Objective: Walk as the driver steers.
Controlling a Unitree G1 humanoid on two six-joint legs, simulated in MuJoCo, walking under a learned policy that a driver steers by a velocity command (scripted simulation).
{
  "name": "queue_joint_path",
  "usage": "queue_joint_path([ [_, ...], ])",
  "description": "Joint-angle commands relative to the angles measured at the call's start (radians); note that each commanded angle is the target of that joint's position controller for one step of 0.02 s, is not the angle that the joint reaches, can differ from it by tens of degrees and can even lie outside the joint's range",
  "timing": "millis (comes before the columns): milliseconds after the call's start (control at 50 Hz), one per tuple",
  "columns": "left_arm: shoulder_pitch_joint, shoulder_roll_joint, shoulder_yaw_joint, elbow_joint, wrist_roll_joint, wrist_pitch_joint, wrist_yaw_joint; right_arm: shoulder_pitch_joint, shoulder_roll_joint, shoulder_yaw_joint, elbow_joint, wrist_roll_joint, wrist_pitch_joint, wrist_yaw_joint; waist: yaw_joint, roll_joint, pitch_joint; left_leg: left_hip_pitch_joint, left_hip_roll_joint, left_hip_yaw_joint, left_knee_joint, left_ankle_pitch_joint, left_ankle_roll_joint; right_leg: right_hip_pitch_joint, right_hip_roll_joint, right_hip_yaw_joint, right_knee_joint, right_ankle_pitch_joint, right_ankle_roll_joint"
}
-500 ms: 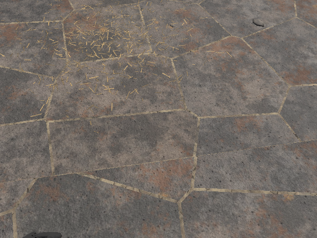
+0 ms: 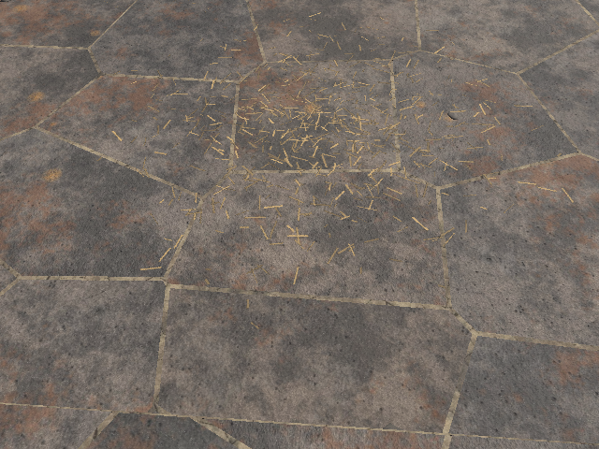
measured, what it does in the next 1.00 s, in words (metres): walks ahead, turning right: left foot, then right foot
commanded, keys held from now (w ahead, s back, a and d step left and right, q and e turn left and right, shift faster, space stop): w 0.18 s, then w+e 0.82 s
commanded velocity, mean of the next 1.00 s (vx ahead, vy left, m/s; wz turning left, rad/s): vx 0.50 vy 0.00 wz -0.33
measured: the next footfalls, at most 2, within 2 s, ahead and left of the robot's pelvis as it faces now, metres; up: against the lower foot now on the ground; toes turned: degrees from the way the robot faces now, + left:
left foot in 0.22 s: +0.29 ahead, +0.15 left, +0.00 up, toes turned +1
right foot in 0.72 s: +0.46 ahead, -0.11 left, +0.00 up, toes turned -17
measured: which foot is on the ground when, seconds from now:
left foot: up 0.00-0.20, down 0.22-0.74, up 0.76-1.00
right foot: down 0.00-0.22, up 0.24-0.70, down 0.72-1.00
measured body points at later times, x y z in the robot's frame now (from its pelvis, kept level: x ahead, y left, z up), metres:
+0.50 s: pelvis +0.27 +0.06 +0.00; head +0.28 +0.07 +0.45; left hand +0.42 +0.33 -0.11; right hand +0.29 -0.22 -0.12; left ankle +0.25 +0.15 -0.75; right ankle +0.37 -0.12 -0.68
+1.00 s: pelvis +0.52 -0.03 -0.02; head +0.54 -0.05 +0.43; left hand +0.65 +0.22 -0.14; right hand +0.64 -0.35 -0.09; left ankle +0.72 +0.08 -0.71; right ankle +0.42 -0.09 -0.75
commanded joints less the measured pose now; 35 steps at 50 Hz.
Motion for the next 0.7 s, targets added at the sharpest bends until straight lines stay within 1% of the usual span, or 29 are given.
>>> queue_joint_path([
  [20, -0.034, 0.182, 0.041, -0.055, -0.011, -0.008, 0.008, -0.088, -0.024, 0.002, -0.078, 0.002, -0.021, 0.009, -0.005, -0.115, 0.013, 0.012, -0.005, 0.022, -0.166, 0.159, -0.009, 0.003, -0.238, 0.151, -0.136, 0.225, -0.158],
  [80, 0.02, 0.188, 0.041, -0.025, -0.018, 0.003, 0.008, -0.164, -0.028, 0.002, -0.098, 0.011, -0.026, 0.021, 0.021, -0.115, 0.032, 0.054, -0.029, 0.037, -0.254, 0.208, -0.005, 0.03, -0.257, 0.139, -0.119, 0.226, -0.148],
  [140, 0.049, 0.201, 0.046, 0.001, -0.024, 0.024, 0.013, -0.191, -0.047, -0.005, -0.118, 0.015, -0.032, 0.036, 0.012, -0.123, 0.046, 0.064, -0.042, 0.038, -0.319, 0.136, 0.028, 0.108, -0.296, 0.154, -0.065, 0.263, -0.127],
  [160, 0.044, 0.211, 0.049, 0.005, -0.023, 0.03, 0.016, -0.17, -0.059, -0.011, -0.114, 0.014, -0.034, 0.039, -0.007, -0.128, 0.036, 0.104, -0.052, 0.045, -0.335, 0.105, 0.042, 0.126, -0.303, 0.154, -0.035, 0.316, -0.117],
  [180, 0.023, 0.222, 0.052, 0.003, -0.025, 0.036, 0.019, -0.108, -0.077, -0.022, -0.099, 0.01, -0.035, 0.038, -0.051, -0.131, 0.004, 0.202, -0.075, 0.068, -0.364, 0.093, 0.061, 0.125, -0.29, 0.133, 0.035, 0.444, -0.101],
  [200, 0.021, 0.206, 0.045, 0.002, -0.026, 0.038, 0.021, 0.016, -0.113, -0.044, -0.061, 0.002, -0.035, 0.031, -0.112, -0.111, -0.073, 0.397, -0.091, 0.08, -0.38, 0.101, 0.088, 0.081, -0.244, 0.105, 0.182, 0.55, -0.077],
  [220, 0.004, 0.162, 0.026, -0.021, -0.01, 0.036, 0.023, 0.201, -0.178, -0.068, -0.029, -0.012, -0.034, 0.019, -0.195, -0.045, -0.212, 0.686, 0.047, -0.061, -0.343, 0.124, 0.148, -0.088, -0.188, 0.065, 0.452, 0.397, -0.037],
  [240, 0.118, 0.045, -0.011, -0.046, -0.001, 0.015, 0.019, 0.276, -0.271, -0.085, -0.015, -0.017, -0.028, 0.015, -0.16, 0.206, -0.353, 1.024, 0.305, -0.496, -0.412, -0.021, 0.294, -0.469, -0.026, 0.02, 0.837, -0.19, 0.034],
  [260, 0.092, 0.129, 0.007, -0.032, -0.022, -0.004, 0.014, 0.302, -0.189, -0.066, -0.006, -0.006, -0.021, 0.015, -0.195, 0.197, -0.377, 1.01, 0.326, -0.659, -0.519, -0.213, 0.313, -0.596, -0.034, 0.143, 0.974, -0.379, 0.029],
  [280, 0.007, 0.189, 0.029, -0.056, -0.044, -0.01, 0.011, 0.243, -0.147, -0.05, -0.004, -0.004, -0.021, 0.012, -0.19, 0.14, -0.209, 0.887, 0.296, -0.518, -0.542, -0.232, 0.268, -0.669, -0.079, 0.14, 1.019, -0.316, 0.023],
  [300, -0.05, 0.184, 0.03, -0.068, -0.041, -0.009, 0.014, 0.178, -0.114, -0.039, -0.007, -0.01, -0.021, 0.01, -0.163, 0.082, -0.127, 0.753, 0.253, -0.394, -0.565, -0.175, 0.236, -0.647, -0.121, 0.117, 0.987, -0.229, 0.024],
  [320, -0.07, 0.173, 0.033, -0.07, -0.028, -0.002, 0.017, 0.119, -0.083, -0.029, -0.005, -0.016, -0.025, 0.013, -0.13, 0.061, -0.062, 0.634, 0.213, -0.303, -0.603, -0.108, 0.218, -0.612, -0.146, 0.116, 0.927, -0.163, 0.031],
  [340, -0.047, 0.16, 0.038, -0.062, -0.023, 0.014, 0.019, 0.078, -0.059, -0.023, -0.002, -0.024, -0.036, 0.015, -0.092, 0.082, -0.037, 0.552, 0.182, -0.225, -0.635, -0.043, 0.202, -0.55, -0.173, 0.127, 0.883, -0.112, 0.036],
  [360, -0.021, 0.137, 0.036, -0.052, -0.025, 0.03, 0.02, 0.055, -0.05, -0.024, 0.005, -0.025, -0.044, 0.017, -0.07, 0.085, -0.027, 0.5, 0.169, -0.175, -0.665, -0.005, 0.197, -0.501, -0.18, 0.128, 0.859, -0.085, 0.042],
  [380, -0.012, 0.116, 0.034, -0.047, -0.027, 0.043, 0.021, 0.049, -0.05, -0.027, 0.016, -0.024, -0.052, 0.018, -0.059, 0.069, -0.017, 0.469, 0.168, -0.134, -0.685, 0.044, 0.2, -0.483, -0.182, 0.128, 0.841, -0.07, 0.047],
  [420, -0.045, 0.101, 0.034, -0.06, -0.025, 0.059, 0.025, 0.054, -0.073, -0.038, 0.041, -0.028, -0.063, 0.014, -0.054, 0.033, 0.011, 0.454, 0.173, -0.063, -0.712, 0.126, 0.203, -0.518, -0.182, 0.148, 0.782, 0.002, 0.055],
  [460, -0.088, 0.098, 0.035, -0.079, -0.02, 0.056, 0.021, 0.062, -0.092, -0.046, 0.066, -0.027, -0.068, 0.006, -0.059, 0.012, 0.025, 0.477, 0.161, 0.012, -0.728, 0.174, 0.193, -0.551, -0.181, 0.164, 0.672, 0.124, 0.053],
  [480, -0.125, 0.097, 0.035, -0.094, -0.014, 0.046, 0.014, 0.049, -0.104, -0.048, 0.074, -0.026, -0.068, -0.002, -0.062, 0.005, 0.033, 0.461, 0.13, 0.075, -0.728, 0.231, 0.174, -0.519, -0.176, 0.151, 0.575, 0.209, 0.046],
  [500, -0.156, 0.089, 0.031, -0.103, -0.009, 0.039, 0.005, 0.032, -0.114, -0.05, 0.077, -0.026, -0.068, -0.008, -0.065, 0.013, 0.041, 0.428, 0.102, 0.135, -0.733, 0.262, 0.158, -0.464, -0.165, 0.108, 0.48, 0.279, 0.04],
  [520, -0.182, 0.065, 0.023, -0.113, 0.001, 0.037, -0.001, 0.061, -0.126, -0.056, 0.09, -0.03, -0.067, -0.011, -0.083, 0.012, 0.021, 0.419, 0.1, 0.168, -0.728, 0.299, 0.164, -0.401, -0.152, 0.054, 0.478, 0.32, 0.044],
  [540, -0.2, 0.062, 0.022, -0.123, -0.002, 0.039, -0.006, 0.078, -0.131, -0.058, 0.101, -0.025, -0.066, -0.013, -0.092, 0.004, 0.023, 0.429, 0.106, 0.183, -0.725, 0.295, 0.166, -0.387, -0.148, 0.039, 0.46, 0.324, 0.04],
  [560, -0.157, 0.079, 0.032, -0.11, 0.0, 0.04, -0.013, 0.097, -0.143, -0.063, 0.115, -0.034, -0.068, -0.016, -0.083, -0.004, -0.004, 0.492, 0.168, 0.166, -0.679, 0.374, 0.184, -0.402, -0.169, 0.075, 0.55, 0.358, 0.03],
  [580, -0.146, 0.111, 0.045, -0.108, -0.003, 0.042, -0.016, 0.091, -0.137, -0.063, 0.105, -0.034, -0.069, -0.015, -0.076, -0.031, -0.017, 0.547, 0.179, 0.179, -0.631, 0.398, 0.189, -0.441, -0.162, 0.063, 0.602, 0.363, 0.022],
  [600, -0.175, 0.116, 0.048, -0.124, -0.003, 0.044, -0.02, 0.095, -0.134, -0.063, 0.107, -0.024, -0.063, -0.013, -0.085, -0.023, 0.003, 0.597, 0.194, 0.177, -0.6, 0.412, 0.188, -0.506, -0.168, 0.064, 0.611, 0.307, 0.01],
  [620, -0.215, 0.114, 0.048, -0.144, -0.005, 0.048, -0.022, 0.112, -0.135, -0.067, 0.112, -0.008, -0.054, -0.015, -0.099, -0.008, 0.028, 0.653, 0.207, 0.174, -0.573, 0.438, 0.184, -0.565, -0.168, 0.051, 0.611, 0.231, -0.001],
  [640, -0.232, 0.111, 0.048, -0.159, -0.005, 0.051, -0.028, 0.124, -0.137, -0.069, 0.117, 0.0, -0.044, -0.017, -0.105, -0.001, 0.043, 0.696, 0.22, 0.171, -0.533, 0.511, 0.181, -0.595, -0.16, 0.034, 0.612, 0.154, -0.014],
  [660, -0.231, 0.112, 0.051, -0.171, -0.006, 0.055, -0.035, 0.117, -0.142, -0.071, 0.114, 0.003, -0.035, -0.019, -0.095, 0.015, 0.044, 0.701, 0.22, 0.19, -0.484, 0.625, 0.168, -0.561, -0.141, -0.002, 0.601, 0.08, -0.026],
  [680, -0.181, 0.13, 0.062, -0.171, -0.009, 0.065, -0.04, 0.084, -0.16, -0.075, 0.098, 0.013, -0.028, -0.019, -0.061, 0.044, 0.019, 0.666, 0.205, 0.223, -0.409, 0.773, 0.153, -0.45, -0.108, -0.048, 0.587, 0.015, -0.042],
  [700, -0.083, 0.156, 0.079, -0.152, -0.01, 0.076, -0.041, 0.042, -0.178, -0.079, 0.082, 0.022, -0.028, -0.016, -0.002, 0.055, -0.022, 0.59, 0.183, 0.252, -0.278, 0.907, 0.139, -0.271, -0.059, -0.101, 0.571, -0.036, -0.06],
])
